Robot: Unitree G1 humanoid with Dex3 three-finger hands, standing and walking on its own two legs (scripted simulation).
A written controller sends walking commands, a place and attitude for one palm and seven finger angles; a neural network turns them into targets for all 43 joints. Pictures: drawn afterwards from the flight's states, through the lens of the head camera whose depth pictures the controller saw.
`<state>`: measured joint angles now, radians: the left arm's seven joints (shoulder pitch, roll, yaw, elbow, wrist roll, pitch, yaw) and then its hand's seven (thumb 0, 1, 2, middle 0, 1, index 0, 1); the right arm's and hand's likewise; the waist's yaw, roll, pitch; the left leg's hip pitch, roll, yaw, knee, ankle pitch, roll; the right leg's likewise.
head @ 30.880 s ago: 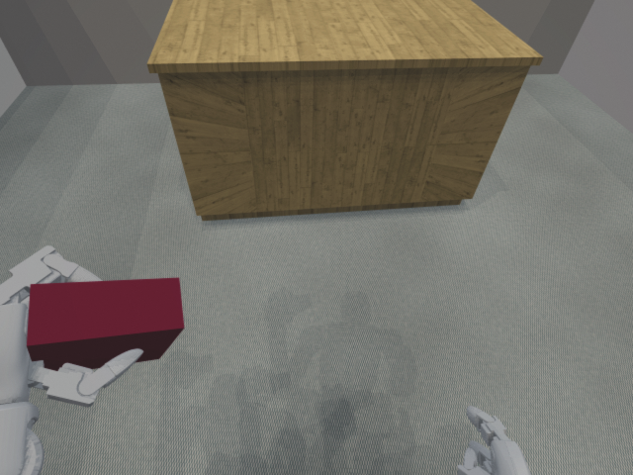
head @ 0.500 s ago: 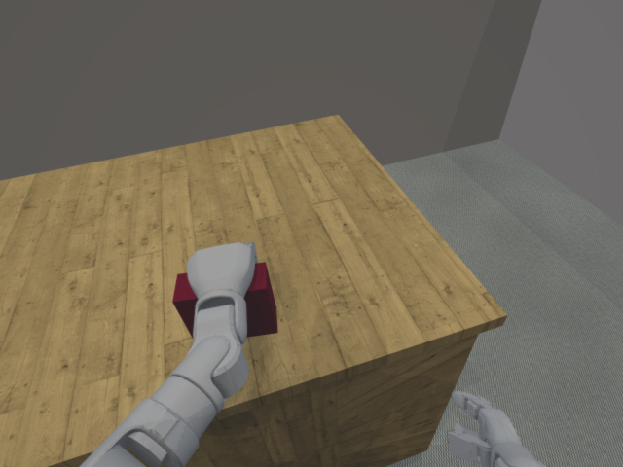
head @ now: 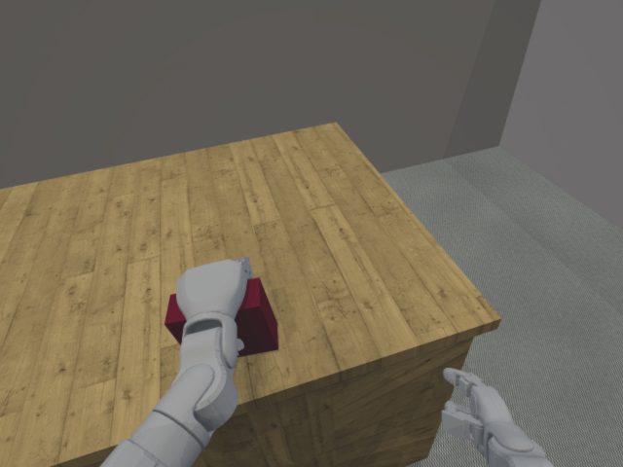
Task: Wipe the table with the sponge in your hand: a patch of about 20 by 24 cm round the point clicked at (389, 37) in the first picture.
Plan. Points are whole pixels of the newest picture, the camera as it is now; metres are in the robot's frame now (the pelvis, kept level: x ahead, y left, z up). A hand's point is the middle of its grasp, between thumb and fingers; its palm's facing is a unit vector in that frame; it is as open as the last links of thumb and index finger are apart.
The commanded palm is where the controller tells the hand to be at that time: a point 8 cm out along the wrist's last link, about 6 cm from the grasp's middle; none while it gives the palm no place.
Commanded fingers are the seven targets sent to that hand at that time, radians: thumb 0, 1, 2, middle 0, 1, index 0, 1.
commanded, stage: slide back across to the middle lane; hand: left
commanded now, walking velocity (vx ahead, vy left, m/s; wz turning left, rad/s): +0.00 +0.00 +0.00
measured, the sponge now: (230, 329) +0.30 +0.17 +0.02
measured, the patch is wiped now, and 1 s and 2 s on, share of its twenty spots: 1.00 1.00 1.00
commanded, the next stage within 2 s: wipe forward along the middle lane in 0.40 s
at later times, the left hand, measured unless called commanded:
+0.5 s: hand (186, 327) +0.27 +0.21 +0.06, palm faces +0.01 -0.11 -0.99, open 9.4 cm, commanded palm +0.24 +0.22 +0.11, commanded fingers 0.00 0.10 1.30 -1.20 -1.60 -1.20 -1.60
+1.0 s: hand (172, 308) +0.31 +0.25 +0.06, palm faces -0.06 -0.06 -1.00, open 9.3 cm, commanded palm +0.29 +0.24 +0.09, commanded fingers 0.00 0.10 1.30 -1.20 -1.60 -1.20 -1.60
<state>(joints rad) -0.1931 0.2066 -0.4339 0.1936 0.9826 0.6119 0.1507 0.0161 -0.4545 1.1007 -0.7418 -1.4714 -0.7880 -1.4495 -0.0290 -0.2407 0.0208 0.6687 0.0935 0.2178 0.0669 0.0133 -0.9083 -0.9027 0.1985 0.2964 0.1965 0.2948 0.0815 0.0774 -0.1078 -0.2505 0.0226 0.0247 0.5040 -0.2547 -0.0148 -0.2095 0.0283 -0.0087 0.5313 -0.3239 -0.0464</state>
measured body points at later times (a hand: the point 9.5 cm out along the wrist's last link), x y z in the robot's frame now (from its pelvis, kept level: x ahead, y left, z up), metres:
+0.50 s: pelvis -0.01 -0.01 +0.00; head -0.04 -0.05 +0.45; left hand +0.27 +0.21 +0.12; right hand +0.23 -0.22 -0.08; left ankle +0.01 +0.13 -0.73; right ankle -0.03 -0.09 -0.74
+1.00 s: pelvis -0.01 +0.00 +0.00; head -0.02 -0.04 +0.45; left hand +0.31 +0.25 +0.11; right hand +0.19 -0.22 -0.11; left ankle +0.01 +0.13 -0.74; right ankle -0.03 -0.09 -0.74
